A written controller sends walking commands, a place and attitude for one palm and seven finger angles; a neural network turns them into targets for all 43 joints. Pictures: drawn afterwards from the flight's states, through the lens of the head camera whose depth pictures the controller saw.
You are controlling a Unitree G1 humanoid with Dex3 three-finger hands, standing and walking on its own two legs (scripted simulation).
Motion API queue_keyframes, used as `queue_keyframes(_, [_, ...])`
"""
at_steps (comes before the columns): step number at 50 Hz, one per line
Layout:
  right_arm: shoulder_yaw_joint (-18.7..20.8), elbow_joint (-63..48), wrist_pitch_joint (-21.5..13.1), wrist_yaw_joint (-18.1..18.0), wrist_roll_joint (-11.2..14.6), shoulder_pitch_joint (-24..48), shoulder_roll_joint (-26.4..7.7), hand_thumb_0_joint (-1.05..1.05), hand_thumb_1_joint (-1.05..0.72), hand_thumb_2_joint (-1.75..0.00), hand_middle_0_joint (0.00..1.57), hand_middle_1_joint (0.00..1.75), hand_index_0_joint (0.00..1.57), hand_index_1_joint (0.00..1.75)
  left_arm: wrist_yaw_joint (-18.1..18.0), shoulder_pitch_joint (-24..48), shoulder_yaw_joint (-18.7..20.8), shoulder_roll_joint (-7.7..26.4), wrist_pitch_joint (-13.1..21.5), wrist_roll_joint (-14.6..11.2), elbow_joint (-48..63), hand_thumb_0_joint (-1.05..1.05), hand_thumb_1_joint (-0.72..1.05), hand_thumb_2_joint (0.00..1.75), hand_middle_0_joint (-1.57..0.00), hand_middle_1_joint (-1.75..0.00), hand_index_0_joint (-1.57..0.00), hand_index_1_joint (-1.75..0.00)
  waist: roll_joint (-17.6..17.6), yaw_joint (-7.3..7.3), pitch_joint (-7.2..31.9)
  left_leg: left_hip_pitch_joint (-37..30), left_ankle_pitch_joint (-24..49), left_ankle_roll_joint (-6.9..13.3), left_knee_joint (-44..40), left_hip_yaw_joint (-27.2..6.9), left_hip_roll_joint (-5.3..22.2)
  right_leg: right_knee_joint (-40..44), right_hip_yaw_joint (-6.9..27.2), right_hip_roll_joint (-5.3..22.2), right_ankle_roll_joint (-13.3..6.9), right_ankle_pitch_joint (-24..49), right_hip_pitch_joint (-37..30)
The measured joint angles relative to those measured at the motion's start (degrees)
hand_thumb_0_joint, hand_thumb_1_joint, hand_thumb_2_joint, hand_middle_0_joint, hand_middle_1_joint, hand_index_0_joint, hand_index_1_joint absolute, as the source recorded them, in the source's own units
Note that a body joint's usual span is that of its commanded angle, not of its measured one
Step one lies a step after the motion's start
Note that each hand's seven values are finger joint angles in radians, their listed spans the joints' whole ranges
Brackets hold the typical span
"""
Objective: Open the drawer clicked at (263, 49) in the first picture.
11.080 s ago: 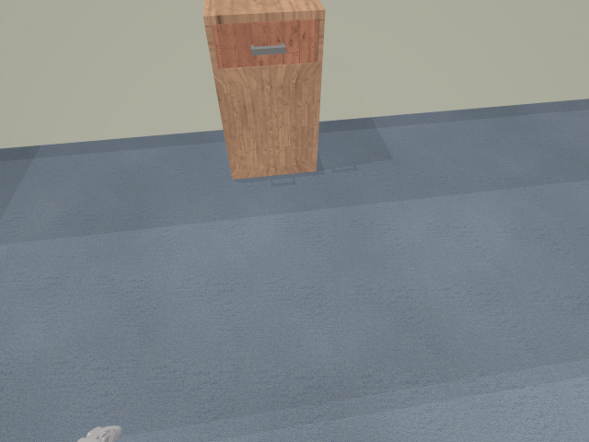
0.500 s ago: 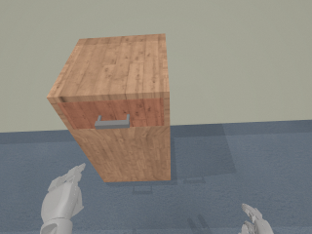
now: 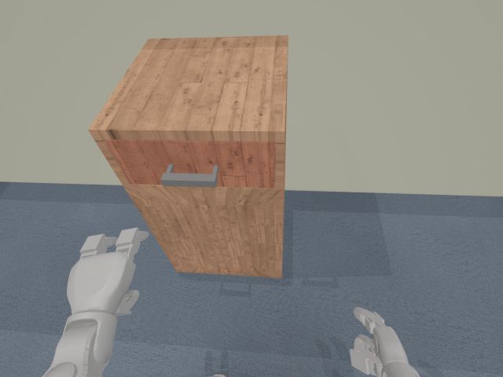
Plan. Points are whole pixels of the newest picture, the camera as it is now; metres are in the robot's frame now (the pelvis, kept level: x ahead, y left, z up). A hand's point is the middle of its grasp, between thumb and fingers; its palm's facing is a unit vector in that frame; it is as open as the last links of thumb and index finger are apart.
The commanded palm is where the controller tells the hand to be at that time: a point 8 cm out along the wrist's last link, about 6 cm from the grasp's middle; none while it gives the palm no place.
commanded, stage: raise the hand with hooked fingers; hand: left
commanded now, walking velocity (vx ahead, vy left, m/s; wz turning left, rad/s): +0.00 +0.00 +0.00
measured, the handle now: (191, 174) +0.56 +0.22 -0.07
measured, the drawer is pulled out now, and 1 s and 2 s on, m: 0.00 0.00 0.00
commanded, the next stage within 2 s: move the hooked fingers above the handle in 1.16 s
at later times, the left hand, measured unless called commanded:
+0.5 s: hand (110, 237) +0.30 +0.26 +0.07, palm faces +0.06 -0.09 -0.99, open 13.2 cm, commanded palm +0.28 +0.27 +0.13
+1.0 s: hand (99, 212) +0.32 +0.28 +0.10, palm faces -0.01 -0.10 -1.00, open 13.8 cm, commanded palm +0.30 +0.28 +0.16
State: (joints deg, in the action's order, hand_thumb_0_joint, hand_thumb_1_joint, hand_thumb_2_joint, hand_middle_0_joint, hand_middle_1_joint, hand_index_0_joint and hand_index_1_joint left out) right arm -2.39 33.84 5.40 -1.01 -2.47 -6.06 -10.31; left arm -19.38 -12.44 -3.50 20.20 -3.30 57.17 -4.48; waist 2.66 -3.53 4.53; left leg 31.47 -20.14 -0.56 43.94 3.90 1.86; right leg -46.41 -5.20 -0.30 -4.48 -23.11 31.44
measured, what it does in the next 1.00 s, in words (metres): stands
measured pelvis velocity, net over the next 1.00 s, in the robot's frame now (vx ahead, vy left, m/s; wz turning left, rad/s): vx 0.02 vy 0.04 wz -0.01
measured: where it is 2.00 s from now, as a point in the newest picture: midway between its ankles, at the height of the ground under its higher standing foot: outside the picture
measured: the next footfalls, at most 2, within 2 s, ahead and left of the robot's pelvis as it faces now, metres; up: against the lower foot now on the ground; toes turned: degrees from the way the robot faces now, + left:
none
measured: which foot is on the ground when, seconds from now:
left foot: down 0.00-1.00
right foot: down 0.00-1.00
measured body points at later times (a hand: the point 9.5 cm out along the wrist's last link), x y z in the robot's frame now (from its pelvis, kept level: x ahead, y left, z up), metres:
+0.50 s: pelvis +0.02 +0.03 +0.02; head +0.04 +0.00 +0.47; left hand +0.29 +0.26 +0.12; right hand +0.23 -0.19 -0.08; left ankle +0.02 +0.13 -0.71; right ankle +0.01 -0.06 -0.71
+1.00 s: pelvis +0.02 +0.04 +0.03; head +0.05 +0.01 +0.48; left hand +0.32 +0.28 +0.15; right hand +0.20 -0.19 -0.09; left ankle +0.02 +0.13 -0.71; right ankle +0.01 -0.06 -0.71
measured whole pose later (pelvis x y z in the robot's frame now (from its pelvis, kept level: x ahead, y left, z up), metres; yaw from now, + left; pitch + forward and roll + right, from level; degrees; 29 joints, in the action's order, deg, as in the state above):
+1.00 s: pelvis +0.02 +0.04 +0.03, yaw +0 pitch +3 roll +0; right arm 0.6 35.5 7.7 -0.4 0.1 -8.7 -14.8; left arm -3.9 3.9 -2.9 25.9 0.1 53.5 -4.9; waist 4.4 -4.2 0.7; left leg 16.8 -14.7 2.4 28.1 4.9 -0.7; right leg -28.9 -3.9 1.0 -1.0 -16.1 16.2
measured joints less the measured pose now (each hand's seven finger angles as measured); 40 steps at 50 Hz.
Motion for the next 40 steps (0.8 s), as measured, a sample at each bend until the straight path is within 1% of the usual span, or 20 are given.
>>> queue_keyframes(2, [0.09,0.41,0.07,-0.07,0.04,-1.44,-0.47,0.01,-0.90,-0.89,0.20,0.30,0.21,0.30,1.51,-0.62,0.28,0.30,1.11,-0.21,0.34,0.00,0.18,0.60,-0.27,-0.76,-0.27,-0.76,0.12,0.44,-0.37,-1.68,0.75,0.18,-2.16,0.46,-0.05,1.96,0.56,-0.15,0.16,0.87,-1.39])
queue_keyframes(4, [0.83,0.78,0.06,-0.09,-0.06,-2.63,-1.29,0.01,-0.90,-0.89,0.20,0.30,0.21,0.30,2.02,-1.15,0.59,0.62,2.59,-0.02,0.70,0.00,0.14,0.58,-0.27,-0.79,-0.27,-0.79,0.25,0.69,-0.79,-2.76,1.20,0.29,-3.56,0.78,-0.10,3.30,0.90,-0.22,0.31,1.44,-2.33])
queue_keyframes(7, [2.54,1.48,-0.11,-0.14,-0.14,-3.85,-2.81,0.01,-0.90,-0.89,0.20,0.30,0.21,0.30,1.19,-1.53,1.24,0.80,4.76,0.17,1.19,0.00,0.07,0.55,-0.28,-0.83,-0.28,-0.84,0.37,0.76,-1.18,-3.46,1.42,0.50,-4.49,0.96,-0.29,4.36,1.12,-0.11,0.64,1.80,-3.06])
queue_keyframes(9, [3.69,1.90,-0.18,-0.13,-0.11,-4.23,-3.76,0.01,-0.90,-0.89,0.20,0.30,0.21,0.30,0.06,-1.26,1.66,0.91,5.48,0.38,1.36,0.00,0.02,0.53,-0.28,-0.86,-0.28,-0.87,0.33,0.71,-1.30,-3.60,1.38,0.70,-4.68,0.97,-0.47,4.65,1.14,0.06,0.88,1.82,-3.29])
queue_keyframes(12, [5.12,2.38,-0.13,0.02,0.06,-4.09,-4.93,0.01,-0.90,-0.89,0.20,0.30,0.21,0.30,-1.23,-0.09,1.93,0.93,4.99,0.64,1.26,0.00,-0.04,0.50,-0.28,-0.91,-0.29,-0.91,0.44,0.55,-1.21,-3.80,1.20,1.04,-4.71,0.99,-0.74,4.92,1.18,0.30,1.23,1.80,-3.64])
queue_keyframes(15, [5.82,2.50,0.06,0.08,0.49,-3.20,-5.50,0.01,-0.91,-0.89,0.20,0.30,0.20,0.30,-1.21,1.69,1.56,0.91,3.13,0.33,1.06,0.00,-0.11,0.47,-0.29,-0.95,-0.29,-0.96,0.62,0.51,-1.11,-4.61,1.11,1.40,-5.06,1.06,-1.03,5.43,1.28,0.55,1.63,1.84,-4.54])
queue_keyframes(20, [5.32,1.77,0.36,-0.09,1.39,-1.06,-5.08,0.01,-0.91,-0.89,0.19,0.30,0.20,0.30,1.84,5.44,-0.23,0.98,0.03,-0.29,0.57,0.00,-0.23,0.42,-0.30,-1.03,-0.30,-1.03,0.90,0.21,-1.28,-7.39,1.59,1.91,-7.02,1.32,-1.50,7.45,1.58,0.87,2.23,2.48,-7.31])
queue_keyframes(26, [3.30,0.42,0.77,-0.12,2.07,0.90,-3.36,0.01,-0.91,-0.89,0.19,0.30,0.20,0.30,6.21,9.91,-1.77,1.72,-1.35,-0.46,-0.10,0.00,-0.36,0.36,-0.31,-1.11,-0.31,-1.12,1.11,-0.56,-1.86,-10.95,2.66,2.29,-10.10,1.40,-1.96,10.63,1.70,1.09,2.72,3.67,-10.93])
queue_keyframes(33, [1.52,0.25,1.36,0.09,2.35,1.24,-2.09,0.01,-0.91,-0.89,0.20,0.30,0.20,0.30,10.64,14.68,-1.87,3.21,-1.44,-0.89,-1.00,0.00,-0.45,0.32,-0.31,-1.17,-0.32,-1.18,1.38,-1.43,-2.74,-13.61,3.82,2.54,-12.84,0.83,-2.33,14.03,1.15,1.24,3.04,4.99,-14.13])
queue_keyframes(40, [1.40,1.40,1.98,0.06,2.61,0.07,-2.59,0.01,-0.90,-0.89,0.20,0.30,0.21,0.30,14.22,18.67,-1.13,5.32,-0.04,-2.24,-1.84,0.00,-0.48,0.31,-0.31,-1.19,-0.32,-1.20,1.91,-1.50,-3.36,-14.93,4.70,2.79,-14.68,0.40,-2.65,16.38,0.74,1.39,3.34,6.02,-15.86])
